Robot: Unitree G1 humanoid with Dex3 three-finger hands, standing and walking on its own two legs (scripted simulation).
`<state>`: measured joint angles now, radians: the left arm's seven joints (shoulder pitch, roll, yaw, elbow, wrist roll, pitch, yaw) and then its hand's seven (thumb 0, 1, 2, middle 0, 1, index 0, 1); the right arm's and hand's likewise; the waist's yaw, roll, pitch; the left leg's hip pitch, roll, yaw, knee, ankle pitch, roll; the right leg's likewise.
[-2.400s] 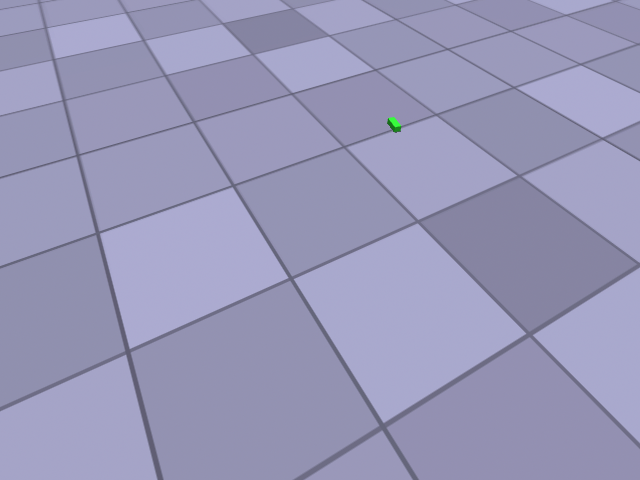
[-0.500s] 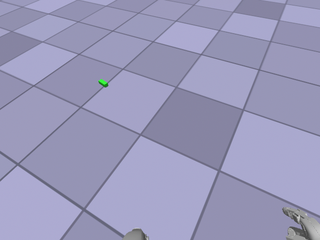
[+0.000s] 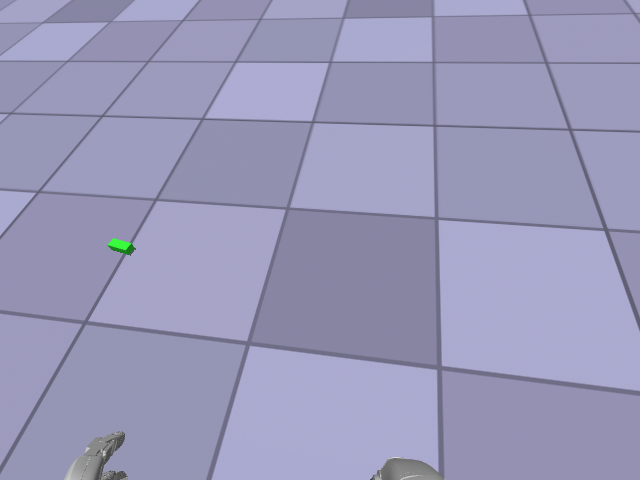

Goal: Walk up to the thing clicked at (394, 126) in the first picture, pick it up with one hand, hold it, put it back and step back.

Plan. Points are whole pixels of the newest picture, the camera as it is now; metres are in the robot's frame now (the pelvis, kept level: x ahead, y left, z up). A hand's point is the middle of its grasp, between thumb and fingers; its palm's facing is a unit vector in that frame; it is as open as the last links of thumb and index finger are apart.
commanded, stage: walk up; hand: left
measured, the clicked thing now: (121, 246) +1.15 +0.79 -0.73
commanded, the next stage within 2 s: none
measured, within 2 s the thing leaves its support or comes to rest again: neither
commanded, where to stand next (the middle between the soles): +0.68 +0.73 m, yaw -28 degrees
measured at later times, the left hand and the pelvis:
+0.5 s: hand out of the picture +0.26 +0.52 -0.14, palm faces -0.18 -0.82 -0.55, open 7.4 cm; pelvis +0.18 +0.20 +0.00, yaw -9 degrees
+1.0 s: hand out of the picture +0.47 +0.60 -0.09, palm faces -0.19 -0.77 -0.61, open 7.4 cm; pelvis +0.32 +0.32 +0.00, yaw -16 degrees
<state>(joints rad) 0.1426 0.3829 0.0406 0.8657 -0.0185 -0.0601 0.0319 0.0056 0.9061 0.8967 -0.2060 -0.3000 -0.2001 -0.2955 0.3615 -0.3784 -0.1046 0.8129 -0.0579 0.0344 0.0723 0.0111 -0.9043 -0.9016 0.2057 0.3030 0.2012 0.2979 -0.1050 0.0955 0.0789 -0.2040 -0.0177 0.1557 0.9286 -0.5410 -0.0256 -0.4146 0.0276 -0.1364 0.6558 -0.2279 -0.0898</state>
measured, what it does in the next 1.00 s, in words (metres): walks ahead, turning right: left foot, then right foot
